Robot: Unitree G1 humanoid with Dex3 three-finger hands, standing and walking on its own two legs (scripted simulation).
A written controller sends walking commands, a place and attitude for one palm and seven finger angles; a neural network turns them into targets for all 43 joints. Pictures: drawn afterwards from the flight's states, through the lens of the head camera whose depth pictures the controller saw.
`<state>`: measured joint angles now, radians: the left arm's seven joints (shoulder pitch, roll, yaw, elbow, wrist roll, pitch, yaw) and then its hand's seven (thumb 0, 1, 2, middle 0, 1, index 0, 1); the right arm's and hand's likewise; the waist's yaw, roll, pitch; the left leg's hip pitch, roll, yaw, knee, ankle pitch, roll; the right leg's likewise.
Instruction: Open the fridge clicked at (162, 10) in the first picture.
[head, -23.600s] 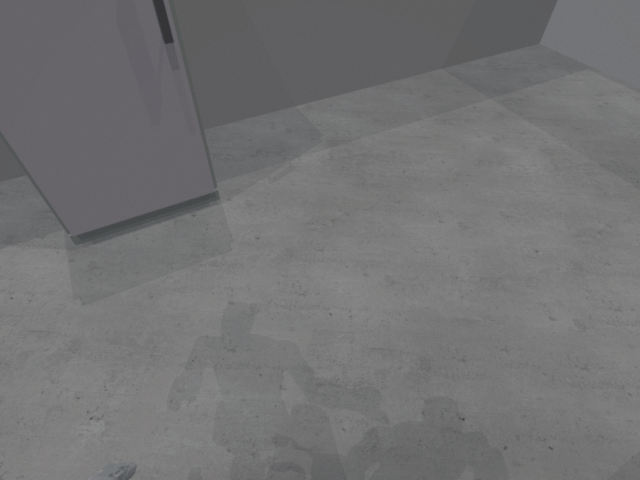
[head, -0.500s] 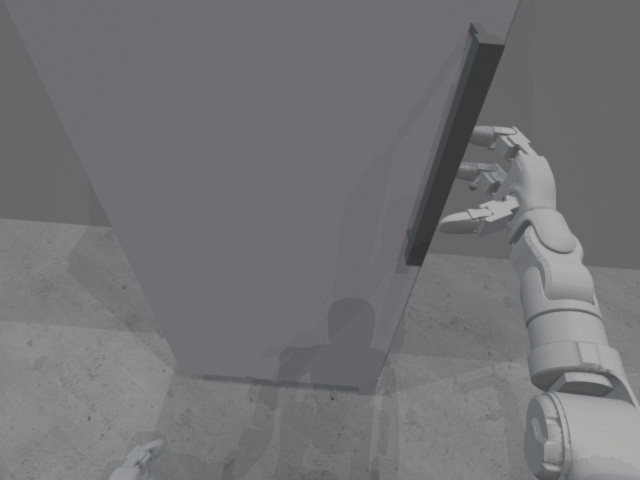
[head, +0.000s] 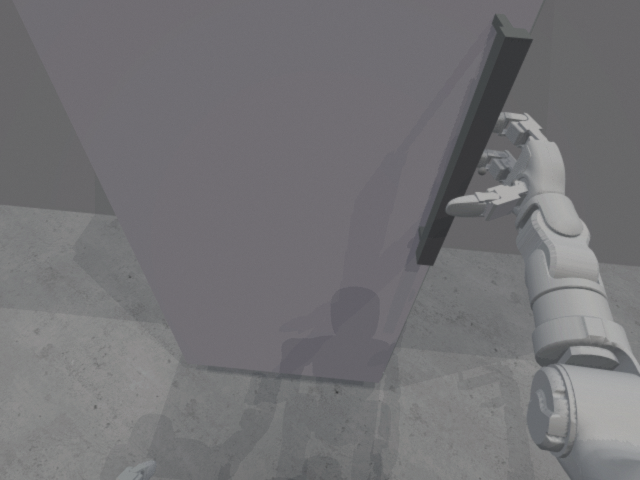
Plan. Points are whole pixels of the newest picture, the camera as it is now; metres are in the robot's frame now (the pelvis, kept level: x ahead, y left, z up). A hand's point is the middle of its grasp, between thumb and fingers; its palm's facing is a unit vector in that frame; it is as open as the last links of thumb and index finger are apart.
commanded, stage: feel for the door with the fingertips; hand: right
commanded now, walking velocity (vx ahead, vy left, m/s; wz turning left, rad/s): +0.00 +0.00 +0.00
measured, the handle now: (455, 163) +0.49 -0.12 +0.17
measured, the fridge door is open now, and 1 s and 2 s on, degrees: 0 0 0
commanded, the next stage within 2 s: slide the fingers in behind the handle in 0.06 s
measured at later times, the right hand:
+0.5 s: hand (483, 174) +0.45 -0.14 +0.19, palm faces -0.02 +1.00 +0.01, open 13.9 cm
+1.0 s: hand (468, 174) +0.45 -0.12 +0.19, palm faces -0.02 +1.00 +0.02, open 14.0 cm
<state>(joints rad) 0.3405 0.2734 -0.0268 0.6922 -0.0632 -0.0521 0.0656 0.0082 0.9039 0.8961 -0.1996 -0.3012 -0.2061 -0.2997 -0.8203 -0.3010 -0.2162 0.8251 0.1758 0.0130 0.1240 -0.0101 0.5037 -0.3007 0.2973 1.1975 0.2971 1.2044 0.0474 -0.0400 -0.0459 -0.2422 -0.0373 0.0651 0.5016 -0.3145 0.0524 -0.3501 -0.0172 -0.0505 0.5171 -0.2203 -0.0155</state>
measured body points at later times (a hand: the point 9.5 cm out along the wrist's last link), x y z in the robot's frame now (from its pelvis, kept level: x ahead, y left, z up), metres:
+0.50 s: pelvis +0.00 +0.00 +0.00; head +0.01 +0.01 +0.45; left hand +0.09 +0.25 -0.12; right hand +0.44 -0.20 +0.19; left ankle -0.03 +0.08 -0.73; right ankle +0.03 -0.11 -0.73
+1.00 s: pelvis +0.00 -0.01 +0.00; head +0.00 +0.01 +0.45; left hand +0.10 +0.24 -0.11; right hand +0.44 -0.18 +0.19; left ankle -0.03 +0.08 -0.73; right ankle +0.03 -0.11 -0.73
